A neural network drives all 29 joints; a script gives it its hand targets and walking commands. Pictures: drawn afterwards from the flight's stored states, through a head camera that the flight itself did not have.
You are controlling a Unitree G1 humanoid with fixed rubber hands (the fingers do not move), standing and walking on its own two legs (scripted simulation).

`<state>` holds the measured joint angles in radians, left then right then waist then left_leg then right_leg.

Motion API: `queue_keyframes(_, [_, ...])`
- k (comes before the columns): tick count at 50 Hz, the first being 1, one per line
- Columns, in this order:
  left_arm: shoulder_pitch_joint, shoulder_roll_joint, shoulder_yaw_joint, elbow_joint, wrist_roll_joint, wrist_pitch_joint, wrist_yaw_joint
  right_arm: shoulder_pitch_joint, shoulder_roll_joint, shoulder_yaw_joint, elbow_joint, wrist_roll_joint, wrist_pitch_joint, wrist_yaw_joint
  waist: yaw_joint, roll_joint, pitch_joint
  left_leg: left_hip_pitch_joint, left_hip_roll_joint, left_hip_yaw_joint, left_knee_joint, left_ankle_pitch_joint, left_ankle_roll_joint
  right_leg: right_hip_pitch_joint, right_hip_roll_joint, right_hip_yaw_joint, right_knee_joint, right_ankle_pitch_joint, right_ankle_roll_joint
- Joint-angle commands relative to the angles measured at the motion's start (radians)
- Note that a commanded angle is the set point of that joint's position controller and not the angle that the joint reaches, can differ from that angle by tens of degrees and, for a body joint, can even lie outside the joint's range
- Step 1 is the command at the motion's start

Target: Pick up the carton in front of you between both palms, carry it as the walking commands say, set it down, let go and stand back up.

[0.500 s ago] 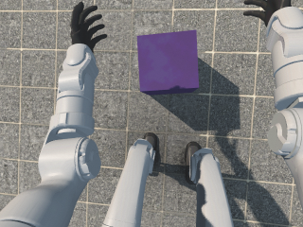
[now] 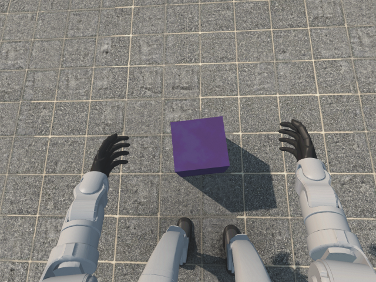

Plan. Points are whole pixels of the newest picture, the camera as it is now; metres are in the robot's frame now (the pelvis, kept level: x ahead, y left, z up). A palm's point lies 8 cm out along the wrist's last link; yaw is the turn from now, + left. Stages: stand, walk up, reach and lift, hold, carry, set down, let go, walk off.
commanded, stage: let go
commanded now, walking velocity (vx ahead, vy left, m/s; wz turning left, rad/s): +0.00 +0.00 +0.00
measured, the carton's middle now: (199, 149) +0.47 +0.05 -0.60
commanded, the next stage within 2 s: stand in 0.96 s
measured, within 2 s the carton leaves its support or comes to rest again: neither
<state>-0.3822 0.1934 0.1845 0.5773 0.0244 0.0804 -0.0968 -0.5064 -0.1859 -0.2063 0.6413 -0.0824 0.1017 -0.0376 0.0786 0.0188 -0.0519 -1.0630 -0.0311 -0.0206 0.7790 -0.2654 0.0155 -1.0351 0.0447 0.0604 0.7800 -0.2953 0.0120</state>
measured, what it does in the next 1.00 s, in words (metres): stands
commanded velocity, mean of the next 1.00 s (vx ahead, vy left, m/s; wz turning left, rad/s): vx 0.00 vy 0.00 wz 0.00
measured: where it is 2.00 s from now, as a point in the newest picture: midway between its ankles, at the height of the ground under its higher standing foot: (206, 254)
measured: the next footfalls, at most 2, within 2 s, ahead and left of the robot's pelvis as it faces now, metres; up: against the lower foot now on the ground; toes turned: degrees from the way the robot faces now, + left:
none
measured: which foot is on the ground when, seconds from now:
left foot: down 0.00-1.00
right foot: down 0.00-1.00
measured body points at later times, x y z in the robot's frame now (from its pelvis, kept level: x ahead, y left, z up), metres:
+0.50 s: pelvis +0.05 -0.01 +0.05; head +0.09 -0.02 +0.50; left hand +0.21 +0.23 -0.02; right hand +0.24 -0.24 -0.03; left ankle +0.03 +0.10 -0.69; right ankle +0.02 -0.12 -0.69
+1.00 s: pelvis +0.04 -0.01 +0.05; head +0.04 -0.01 +0.50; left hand +0.21 +0.24 -0.02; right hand +0.22 -0.24 -0.03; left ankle +0.03 +0.10 -0.69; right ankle +0.02 -0.12 -0.69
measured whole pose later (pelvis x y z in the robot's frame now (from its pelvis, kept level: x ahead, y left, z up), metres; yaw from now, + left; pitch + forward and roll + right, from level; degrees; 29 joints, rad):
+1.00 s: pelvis +0.04 -0.01 +0.05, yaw +2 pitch -4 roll +0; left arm 0.20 0.24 0.02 0.42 0.02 0.19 -0.01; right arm 0.22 -0.22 -0.02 0.50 -0.02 0.09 0.02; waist 0.00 0.00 0.06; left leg -0.15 -0.03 -0.06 0.51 -0.29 0.01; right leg -0.11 0.03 0.04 0.49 -0.32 -0.01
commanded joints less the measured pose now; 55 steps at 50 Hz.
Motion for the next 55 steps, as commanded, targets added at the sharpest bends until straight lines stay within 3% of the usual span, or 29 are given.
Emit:
queue_keyframes(1, [0.066,0.071,-0.019,-0.096,-0.023,-0.043,0.003,0.001,-0.075,0.009,-0.096,0.012,-0.050,0.013,-0.003,-0.020,-0.624,0.650,0.017,-0.034,-0.047,0.443,-0.041,0.270,0.017,-0.049,-0.090,0.200,0.009])
queue_keyframes(10, [0.402,0.076,-0.096,-0.203,-0.048,-0.089,0.029,0.360,-0.095,0.044,-0.148,0.034,-0.113,0.034,-0.019,0.021,-0.435,0.870,0.023,-0.048,-0.163,0.557,-0.052,0.464,0.014,-0.037,-0.216,0.239,-0.009])
queue_keyframes(15, [0.526,0.085,-0.119,-0.241,-0.057,-0.096,0.032,0.500,-0.096,0.078,-0.197,0.047,-0.129,0.047,-0.036,-0.023,-0.280,0.891,0.007,-0.031,-0.263,0.477,-0.046,0.663,0.005,-0.035,-0.301,0.275,-0.003])
queue_keyframes(20, [0.571,0.101,-0.127,-0.246,-0.055,-0.081,0.023,0.614,-0.088,0.111,-0.236,0.063,-0.110,0.064,-0.062,-0.066,-0.138,0.903,-0.004,-0.003,-0.343,0.330,-0.037,0.823,-0.013,-0.029,-0.371,0.288,0.006])
queue_keyframes(26, [0.577,0.121,-0.117,-0.239,-0.032,-0.028,0.020,0.670,-0.096,0.135,-0.272,0.076,-0.055,0.090,-0.073,-0.042,0.021,0.947,-0.017,0.011,-0.386,0.199,-0.030,0.864,-0.026,-0.026,-0.422,0.213,0.004])
queue_keyframes(33, [0.577,0.123,-0.105,-0.237,-0.006,0.032,0.023,0.671,-0.105,0.148,-0.311,0.084,0.002,0.107,-0.059,-0.014,0.110,0.992,-0.020,0.014,-0.383,0.169,-0.025,0.876,-0.029,-0.022,-0.436,0.179,-0.001])
queue_keyframes(38, [0.561,0.121,-0.104,-0.248,-0.001,0.051,0.020,0.676,-0.106,0.143,-0.322,0.074,0.024,0.107,-0.068,-0.028,0.119,1.023,-0.017,0.016,-0.375,0.173,-0.024,0.886,-0.028,-0.023,-0.431,0.188,-0.001])
queue_keyframes(39, [0.515,0.152,-0.097,-0.322,0.019,0.105,0.045,0.733,-0.110,0.145,-0.260,0.095,-0.006,0.088,-0.079,0.000,0.060,1.002,-0.042,0.020,-0.346,0.160,-0.028,0.936,-0.030,-0.022,-0.396,0.258,0.002])
queue_keyframes(40, [0.538,0.141,-0.114,-0.299,0.012,0.120,0.055,0.717,-0.113,0.144,-0.277,0.091,-0.010,0.077,-0.087,-0.033,0.067,0.995,-0.040,0.015,-0.342,0.154,-0.026,0.927,-0.027,-0.021,-0.387,0.281,0.006])
queue_keyframes(48, [0.547,0.122,-0.135,-0.299,-0.011,0.150,0.077,0.687,-0.123,0.156,-0.285,0.086,0.000,0.067,-0.078,-0.043,0.096,0.956,-0.031,-0.001,-0.346,0.170,-0.026,0.929,-0.015,-0.031,-0.380,0.259,-0.008])
queue_keyframes(49, [0.510,0.253,-0.097,-0.168,-0.002,0.061,0.113,0.682,-0.237,0.118,-0.146,0.037,-0.032,0.034,-0.067,-0.154,0.120,0.818,0.053,-0.045,-0.322,0.120,-0.030,0.811,-0.066,0.000,-0.372,0.103,0.006])
queue_keyframes(52, [0.516,0.228,-0.104,-0.119,0.018,-0.018,0.116,0.693,-0.247,0.117,-0.111,0.028,-0.074,0.027,-0.083,-0.053,0.082,0.822,0.064,-0.077,-0.346,-0.015,-0.020,0.785,-0.084,0.052,-0.386,-0.068,-0.014])
queue_keyframes(55, [0.517,0.223,-0.106,-0.067,0.015,-0.050,0.105,0.656,-0.243,0.122,-0.079,0.032,-0.094,0.030,-0.074,0.007,0.040,0.801,0.083,-0.105,-0.369,0.026,-0.004,0.844,-0.079,0.041,-0.345,0.046,-0.015])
